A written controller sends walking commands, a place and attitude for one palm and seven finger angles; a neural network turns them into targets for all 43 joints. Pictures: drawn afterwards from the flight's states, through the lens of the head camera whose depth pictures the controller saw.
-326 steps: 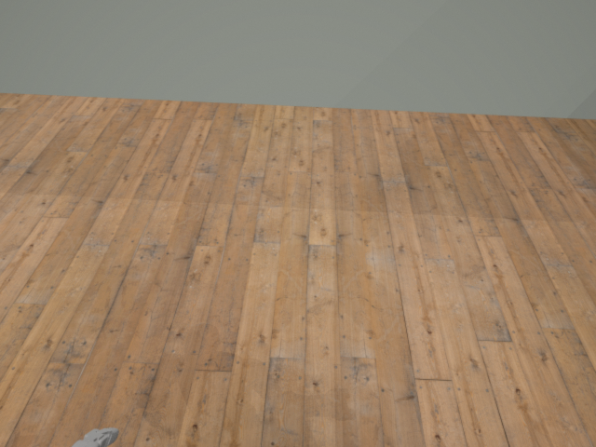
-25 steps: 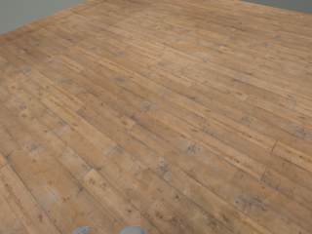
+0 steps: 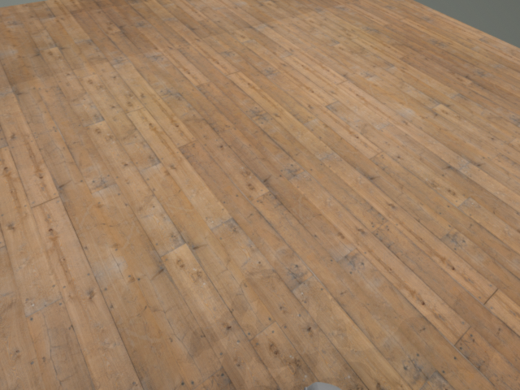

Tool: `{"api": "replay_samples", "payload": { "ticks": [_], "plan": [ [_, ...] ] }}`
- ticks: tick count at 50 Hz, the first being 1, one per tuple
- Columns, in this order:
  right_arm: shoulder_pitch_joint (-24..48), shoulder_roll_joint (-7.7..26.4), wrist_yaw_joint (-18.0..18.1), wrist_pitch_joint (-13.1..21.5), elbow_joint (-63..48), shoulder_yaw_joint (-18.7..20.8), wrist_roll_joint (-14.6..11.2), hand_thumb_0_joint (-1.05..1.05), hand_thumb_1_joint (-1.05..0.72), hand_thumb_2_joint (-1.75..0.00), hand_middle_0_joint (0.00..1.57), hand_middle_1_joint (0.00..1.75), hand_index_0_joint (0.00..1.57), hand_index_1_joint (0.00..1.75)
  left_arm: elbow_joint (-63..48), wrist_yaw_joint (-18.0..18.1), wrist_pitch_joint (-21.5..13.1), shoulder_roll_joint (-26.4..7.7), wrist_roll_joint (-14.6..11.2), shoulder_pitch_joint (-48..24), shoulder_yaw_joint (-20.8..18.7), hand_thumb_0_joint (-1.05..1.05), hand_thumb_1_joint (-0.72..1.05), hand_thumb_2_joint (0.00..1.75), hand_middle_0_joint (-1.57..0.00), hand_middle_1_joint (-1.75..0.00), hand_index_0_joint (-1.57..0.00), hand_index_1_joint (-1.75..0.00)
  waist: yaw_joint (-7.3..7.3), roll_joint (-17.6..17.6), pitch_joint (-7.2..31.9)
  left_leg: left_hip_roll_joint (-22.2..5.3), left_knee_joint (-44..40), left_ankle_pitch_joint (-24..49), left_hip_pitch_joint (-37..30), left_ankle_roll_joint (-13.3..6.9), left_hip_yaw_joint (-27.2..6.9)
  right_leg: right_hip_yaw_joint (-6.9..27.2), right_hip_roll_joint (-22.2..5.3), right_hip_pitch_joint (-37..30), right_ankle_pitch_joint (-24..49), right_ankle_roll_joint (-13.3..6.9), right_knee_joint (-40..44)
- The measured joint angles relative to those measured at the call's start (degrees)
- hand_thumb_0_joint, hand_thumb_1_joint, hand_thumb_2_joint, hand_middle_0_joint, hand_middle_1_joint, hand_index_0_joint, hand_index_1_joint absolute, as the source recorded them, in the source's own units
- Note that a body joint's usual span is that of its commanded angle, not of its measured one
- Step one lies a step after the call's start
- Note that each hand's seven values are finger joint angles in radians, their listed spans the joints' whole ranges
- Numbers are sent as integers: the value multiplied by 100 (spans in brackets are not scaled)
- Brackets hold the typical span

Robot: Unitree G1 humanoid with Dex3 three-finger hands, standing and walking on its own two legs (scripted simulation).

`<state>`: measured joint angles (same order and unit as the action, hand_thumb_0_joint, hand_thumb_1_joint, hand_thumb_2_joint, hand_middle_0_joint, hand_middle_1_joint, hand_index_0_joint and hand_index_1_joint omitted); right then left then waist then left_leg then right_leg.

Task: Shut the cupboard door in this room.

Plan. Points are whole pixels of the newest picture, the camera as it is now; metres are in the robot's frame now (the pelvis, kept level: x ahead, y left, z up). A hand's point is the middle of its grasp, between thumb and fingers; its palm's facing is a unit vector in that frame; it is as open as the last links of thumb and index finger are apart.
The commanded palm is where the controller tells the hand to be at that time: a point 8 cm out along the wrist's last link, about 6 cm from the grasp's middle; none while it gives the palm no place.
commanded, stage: turn or walk to find it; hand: left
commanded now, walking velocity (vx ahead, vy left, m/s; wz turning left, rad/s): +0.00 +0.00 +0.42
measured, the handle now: out of the picture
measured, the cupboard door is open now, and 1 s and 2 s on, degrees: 79 79 79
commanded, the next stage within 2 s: none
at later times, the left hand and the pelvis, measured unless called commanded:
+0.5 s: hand out of the picture +0.01 +0.15 -0.15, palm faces +0.23 -0.93 -0.27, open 7.4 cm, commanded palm none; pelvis -0.02 -0.05 +0.00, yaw +14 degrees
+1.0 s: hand out of the picture -0.10 +0.22 -0.16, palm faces +0.46 -0.85 -0.25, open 7.4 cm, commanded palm none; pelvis -0.07 +0.00 +0.01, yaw +25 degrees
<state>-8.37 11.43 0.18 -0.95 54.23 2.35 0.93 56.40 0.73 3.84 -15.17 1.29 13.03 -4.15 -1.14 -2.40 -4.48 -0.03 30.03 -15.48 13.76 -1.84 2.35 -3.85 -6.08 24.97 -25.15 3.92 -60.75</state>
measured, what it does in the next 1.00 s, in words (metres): steps on the spot, turning left: right foot, then left foot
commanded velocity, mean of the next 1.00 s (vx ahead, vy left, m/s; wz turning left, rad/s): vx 0.00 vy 0.00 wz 0.42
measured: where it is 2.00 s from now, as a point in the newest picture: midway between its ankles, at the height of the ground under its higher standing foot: outside the picture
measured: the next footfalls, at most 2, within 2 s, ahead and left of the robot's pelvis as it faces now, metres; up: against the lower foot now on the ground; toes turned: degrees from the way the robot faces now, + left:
right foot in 0.26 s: +0.04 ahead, -0.13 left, +0.00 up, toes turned +3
left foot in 0.72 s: -0.05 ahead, +0.10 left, +0.00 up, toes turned +25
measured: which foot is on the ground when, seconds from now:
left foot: down 0.00-0.28, up 0.30-0.70, down 0.72-1.00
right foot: up 0.00-0.24, down 0.26-0.72, up 0.74-1.00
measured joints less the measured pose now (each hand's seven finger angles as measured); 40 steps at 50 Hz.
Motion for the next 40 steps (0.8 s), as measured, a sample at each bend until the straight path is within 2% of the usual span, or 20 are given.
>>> {"api": "replay_samples", "payload": {
  "ticks": [8,11,13,14,15,17,20,23,28,32,35,36,38,40],
  "plan": [
    [-118,-14,-24,-43,-19,20,22,1,-90,-90,20,30,21,30,-259,6,-71,148,-27,-269,59,1,91,90,-19,-29,-20,-29,135,228,60,150,-297,302,29,19,-329,159,202,-285,-10,37,1015],
    [-201,25,-36,-93,-1,64,32,1,-90,-90,20,30,21,30,-365,11,-137,246,-47,-361,106,1,91,90,-19,-29,-20,-29,212,327,72,201,-163,298,161,93,-467,135,315,-615,159,-10,1834],
    [-294,54,-46,-124,7,98,11,1,-90,-90,20,30,21,30,-453,12,-219,291,-51,-367,140,1,90,90,-20,-29,-20,-29,227,349,114,274,53,235,320,172,-547,88,350,-974,662,-54,2695],
    [-321,107,-54,-143,23,127,-11,1,-90,-90,20,30,21,30,-463,26,-272,357,-26,-376,152,1,90,90,-20,-29,-20,-30,225,462,109,239,258,147,431,189,-610,14,406,-1014,784,-174,2808],
    [-344,153,-55,-177,41,167,-20,1,-90,-90,20,30,21,30,-481,30,-299,420,0,-378,183,1,90,90,-20,-29,-20,-30,249,559,88,237,649,-276,585,217,-666,-83,427,-1007,777,-323,2743],
    [-398,203,-63,-272,98,222,1,1,-90,-90,20,30,20,30,-522,33,-330,504,10,-322,220,1,90,90,-20,-30,-20,-30,250,580,93,301,1789,-927,968,258,-621,-217,350,-1040,724,-517,2711],
    [-435,276,-108,-333,181,277,20,1,-90,-90,20,30,20,30,-500,47,-324,586,9,-215,245,1,90,89,-20,-30,-20,-30,246,572,76,206,3192,-795,1366,348,-483,-365,264,-1193,817,-573,2936],
    [-478,308,-129,-340,229,294,24,1,-90,-90,20,29,20,30,-421,58,-322,621,19,-134,258,1,90,89,-20,-30,-20,-30,271,527,55,25,3609,-589,1427,469,-403,-524,184,-1288,904,-566,3099],
    [-467,293,-119,-371,337,255,7,1,-90,-90,20,29,20,30,-314,46,-340,596,49,-32,250,1,90,89,-20,-30,-20,-30,207,374,0,-192,2890,-839,1059,581,-250,-786,10,-1320,928,-525,3142],
    [-298,243,-103,-340,347,185,-37,1,-91,-90,19,29,20,30,-228,31,-334,475,78,50,205,1,90,89,-20,-30,-20,-30,70,219,-68,-225,1845,-1081,616,540,-28,-945,-152,-1216,880,-434,2964],
    [-171,204,-98,-236,238,135,-53,1,-91,-90,19,29,20,30,-136,25,-279,328,61,127,146,1,90,89,-20,-30,-20,-30,36,117,-68,-189,763,-604,177,463,167,-1081,-288,-1067,756,-305,2646],
    [-144,200,-104,-177,190,125,-46,1,-90,-90,19,29,20,30,-119,21,-245,272,36,168,119,1,90,89,-20,-30,-20,-30,31,90,-42,-172,406,-266,54,341,187,-1110,-344,-964,668,-249,2439],
    [-37,103,-97,-86,130,101,-21,1,-90,-90,19,29,20,30,-49,38,-114,129,12,171,62,1,90,89,-20,-30,-20,-30,-29,-81,-78,-70,532,-279,117,94,236,-747,-339,-631,-91,-122,1662],
    [-11,38,-57,-25,69,62,-6,1,-90,-90,20,29,20,30,42,49,13,52,8,138,30,1,90,89,-20,-30,-20,-30,-22,-85,-52,-51,483,-321,99,-11,189,-375,-156,-293,-386,-77,771]
  ]
}}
